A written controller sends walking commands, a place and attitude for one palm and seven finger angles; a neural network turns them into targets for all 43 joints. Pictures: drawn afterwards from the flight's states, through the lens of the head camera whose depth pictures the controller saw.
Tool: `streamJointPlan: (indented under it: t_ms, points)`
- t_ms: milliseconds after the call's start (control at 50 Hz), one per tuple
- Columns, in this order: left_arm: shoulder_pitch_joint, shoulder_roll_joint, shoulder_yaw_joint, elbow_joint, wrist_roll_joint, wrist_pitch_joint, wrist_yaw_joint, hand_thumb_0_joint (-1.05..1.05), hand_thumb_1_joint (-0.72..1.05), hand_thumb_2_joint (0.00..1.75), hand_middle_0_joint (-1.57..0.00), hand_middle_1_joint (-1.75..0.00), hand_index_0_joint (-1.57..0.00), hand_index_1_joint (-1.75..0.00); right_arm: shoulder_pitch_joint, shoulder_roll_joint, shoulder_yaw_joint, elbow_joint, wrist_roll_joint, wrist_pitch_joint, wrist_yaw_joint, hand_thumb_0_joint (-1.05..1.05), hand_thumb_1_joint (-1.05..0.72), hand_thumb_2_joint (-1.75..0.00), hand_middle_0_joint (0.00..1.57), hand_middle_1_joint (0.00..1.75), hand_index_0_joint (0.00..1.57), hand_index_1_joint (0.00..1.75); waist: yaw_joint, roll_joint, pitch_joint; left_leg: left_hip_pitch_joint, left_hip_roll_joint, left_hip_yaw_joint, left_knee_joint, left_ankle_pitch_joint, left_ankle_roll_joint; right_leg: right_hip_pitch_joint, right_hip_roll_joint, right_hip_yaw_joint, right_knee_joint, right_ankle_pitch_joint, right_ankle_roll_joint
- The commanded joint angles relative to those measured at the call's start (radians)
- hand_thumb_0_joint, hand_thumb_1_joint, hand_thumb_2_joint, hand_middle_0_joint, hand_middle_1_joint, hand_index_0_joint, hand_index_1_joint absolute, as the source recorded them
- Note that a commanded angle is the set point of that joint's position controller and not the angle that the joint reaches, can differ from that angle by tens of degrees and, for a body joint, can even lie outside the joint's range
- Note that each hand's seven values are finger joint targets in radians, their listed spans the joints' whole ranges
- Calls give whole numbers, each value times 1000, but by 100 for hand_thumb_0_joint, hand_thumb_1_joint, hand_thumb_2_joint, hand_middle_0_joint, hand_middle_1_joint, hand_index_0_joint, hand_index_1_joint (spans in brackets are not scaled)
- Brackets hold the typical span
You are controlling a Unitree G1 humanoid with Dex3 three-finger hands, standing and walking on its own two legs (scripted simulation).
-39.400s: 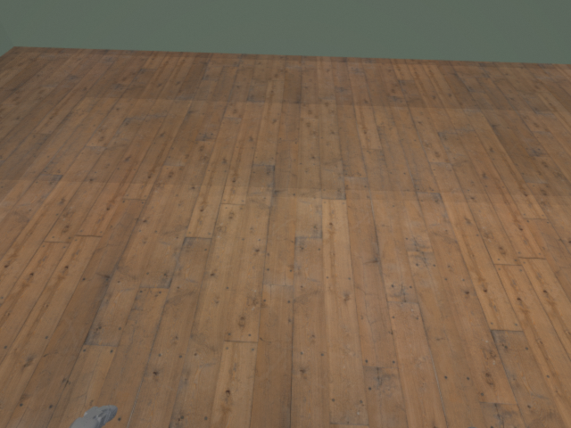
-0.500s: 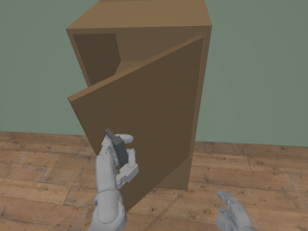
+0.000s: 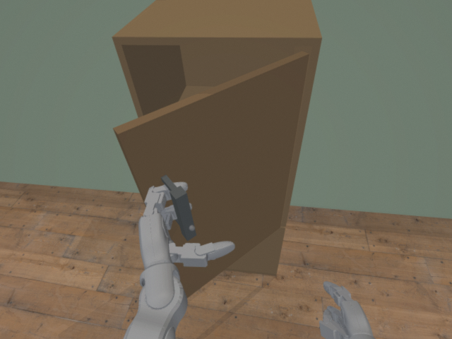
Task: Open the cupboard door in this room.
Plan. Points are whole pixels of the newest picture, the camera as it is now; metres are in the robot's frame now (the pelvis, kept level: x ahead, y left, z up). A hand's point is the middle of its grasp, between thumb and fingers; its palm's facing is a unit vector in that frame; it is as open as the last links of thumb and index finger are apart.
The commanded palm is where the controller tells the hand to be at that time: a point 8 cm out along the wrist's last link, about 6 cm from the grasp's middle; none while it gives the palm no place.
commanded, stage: open thumb and fingers to let go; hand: left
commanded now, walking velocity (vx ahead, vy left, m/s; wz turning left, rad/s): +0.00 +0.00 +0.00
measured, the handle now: (178, 208) +0.31 +0.12 +0.09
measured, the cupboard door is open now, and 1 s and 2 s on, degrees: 45 47 47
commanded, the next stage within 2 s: slide the hand sideways off the handle in 0.28 s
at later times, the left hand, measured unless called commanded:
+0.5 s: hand (185, 236) +0.26 +0.09 +0.10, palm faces +0.03 -1.00 -0.08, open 16.0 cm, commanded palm +0.22 +0.12 +0.09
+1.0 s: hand (175, 260) +0.21 +0.10 +0.10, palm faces -0.09 -1.00 -0.02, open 16.4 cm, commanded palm +0.18 +0.16 +0.09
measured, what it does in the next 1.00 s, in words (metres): stands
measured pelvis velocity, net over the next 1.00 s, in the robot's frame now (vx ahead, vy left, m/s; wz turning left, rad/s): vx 0.00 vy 0.03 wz -0.03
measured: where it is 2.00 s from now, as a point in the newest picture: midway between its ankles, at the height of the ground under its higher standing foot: outside the picture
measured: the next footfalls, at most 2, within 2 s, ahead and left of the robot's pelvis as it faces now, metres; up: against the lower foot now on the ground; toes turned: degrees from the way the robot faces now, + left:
none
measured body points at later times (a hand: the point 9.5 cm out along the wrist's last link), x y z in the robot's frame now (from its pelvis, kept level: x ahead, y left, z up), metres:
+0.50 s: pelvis +0.00 +0.04 -0.01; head -0.01 +0.02 +0.44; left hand +0.25 +0.14 +0.10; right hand +0.19 -0.16 -0.09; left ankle +0.00 +0.14 -0.73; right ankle +0.03 -0.06 -0.73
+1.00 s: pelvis +0.00 +0.03 -0.01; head +0.00 +0.01 +0.44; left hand +0.21 +0.15 +0.10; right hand +0.20 -0.17 -0.08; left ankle +0.00 +0.14 -0.73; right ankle +0.03 -0.06 -0.73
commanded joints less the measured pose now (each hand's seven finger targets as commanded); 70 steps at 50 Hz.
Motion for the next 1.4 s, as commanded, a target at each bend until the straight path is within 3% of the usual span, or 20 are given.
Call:
streamJointPlan:
  t_ms: [0,200,240,360,380,400,440,460,500,560,580,680,740,780,840,1020,1140,1200,1280,1380]
  points:
    - [-203,-48,-23,-226,33,-63,21,0,-50,30,-25,-90,-25,-90,-158,-53,-24,-184,3,-53,0,0,-90,-90,20,30,20,30,3,-143,-131,-13,-27,1,-39,96,42,73,-105,167,-164,-20,65]
    - [-211,-107,-66,-228,40,-28,64,0,-50,30,-17,-40,-17,-40,-182,-53,-21,-188,8,-34,23,0,-90,-90,20,30,20,30,15,-110,-114,-6,-14,-9,-58,106,32,42,-73,93,-106,-7,46]
    - [-208,-111,-67,-248,42,-17,76,0,-50,30,-15,-30,-15,-30,-183,-54,-24,-191,6,-29,30,0,-90,-90,20,30,20,30,21,-95,-139,-6,-12,-7,-54,127,30,47,-66,82,-80,28,42]
    - [-227,-140,-89,-249,41,16,94,0,-50,30,-15,-30,-15,-30,-199,-54,-23,-187,9,-6,45,0,-90,-90,20,30,20,30,20,-108,-138,-15,-5,-12,-45,139,24,35,-59,68,-57,40,38]
    - [-235,-59,-295,-220,120,-22,-131,0,-50,30,-15,-30,-15,-30,-116,-98,-20,-177,9,-9,53,0,-90,-90,20,30,20,30,-91,-127,-25,17,-13,-13,-47,141,38,-16,-57,103,-47,107,41]
    - [-304,35,-204,-316,80,-66,-249,0,-50,30,-15,-30,-15,-30,-100,-93,-26,-219,23,-19,42,0,-90,-90,20,30,20,30,-53,-88,-147,18,-17,-7,-45,150,43,25,-59,92,-15,146,38]
    - [-281,84,-188,-332,53,-104,-380,0,-50,30,-15,-30,-15,-30,-86,-85,-17,-241,33,-30,20,0,-90,-90,20,30,20,30,-28,-68,-208,20,-16,-7,-37,187,47,58,-61,94,17,202,33]
    - [-282,83,-196,-329,28,-112,-441,0,-50,30,-15,-30,-15,-30,-76,-84,-12,-251,39,-45,16,0,-90,-90,20,30,20,30,-39,-78,-206,19,-17,-10,-35,185,48,51,-59,89,20,200,35]
    - [-226,51,-179,-312,-50,-108,-508,0,-50,30,-15,-30,-15,-30,-79,-83,-3,-270,55,-78,10,0,-90,-90,20,30,20,30,-33,-99,-150,-6,-8,-24,-46,134,41,20,-52,73,15,126,38]
    - [-190,44,-100,-329,-124,-88,-494,0,-50,30,-15,-30,-15,-30,-95,-88,-1,-273,67,-122,5,0,-90,-90,20,30,20,30,-17,-161,-111,-39,-2,-41,-59,67,32,-7,-44,57,-2,24,48]
    - [-146,55,-74,-326,-126,-80,-474,0,-50,30,-15,-30,-15,-30,-103,-89,0,-272,69,-129,10,0,-90,-90,20,30,20,30,1,-125,-93,-49,0,-47,-68,64,23,-14,-43,49,7,3,44]
    - [-23,117,-20,-383,-52,-62,-374,0,-50,30,-15,-30,-15,-30,-79,-87,-8,-277,54,-132,35,0,-90,-90,20,30,20,30,30,-75,-135,-55,0,-30,-57,132,8,4,-48,56,43,55,38]
    - [-18,113,-45,-426,-20,-71,-361,0,-50,30,-15,-30,-15,-30,-78,-84,-9,-291,51,-124,44,0,-90,-90,20,30,20,30,11,-82,-120,-61,1,-20,-42,106,16,-16,-48,68,38,43,39]
    - [31,136,-25,-434,-22,-80,-366,0,-50,30,-15,-30,-15,-30,-76,-87,-9,-296,51,-123,41,0,-90,-90,20,30,20,30,15,-96,-115,-75,2,-18,-36,101,22,-9,-47,72,34,45,39]
    - [37,125,-39,-472,-44,-88,-392,0,-50,30,-15,-30,-15,-30,-80,-88,-4,-307,53,-131,36,0,-90,-90,20,30,20,30,3,-92,-96,-87,-2,-13,-26,55,30,-25,-47,77,24,11,46]
    - [265,237,114,-530,-105,-110,-464,0,-50,30,-15,-30,-15,-30,-35,-100,-7,-308,55,-166,19,0,-90,-90,20,30,20,30,17,-107,-117,-136,-14,10,15,98,38,22,-53,111,21,102,55]
    - [297,283,190,-546,-153,-155,-526,0,-50,30,-15,-30,-15,-30,-11,-110,-15,-306,57,-207,3,0,-90,-90,20,30,20,30,0,-106,-92,-174,-22,13,64,76,40,-6,-61,161,-4,53,64]
    - [347,300,226,-530,-185,-182,-561,0,-50,30,-15,-30,-15,-30,2,-117,-19,-301,59,-236,-1,0,-90,-90,20,30,20,30,1,-131,-90,-202,-23,10,87,59,38,-11,-67,180,-14,18,70]
    - [410,337,289,-532,-215,-216,-594,0,-50,30,-15,-30,-15,-30,7,-121,-28,-292,63,-265,-5,0,-90,-90,20,30,20,30,17,-97,-127,-221,-29,8,116,69,34,13,-82,212,-6,39,72]
    - [448,357,331,-514,-251,-239,-644,0,-50,30,-15,-30,-15,-30,1,-125,-35,-280,67,-290,-11,0,-90,-90,20,30,20,30,13,-92,-103,-249,-31,4,145,60,33,-3,-94,231,-11,37,82]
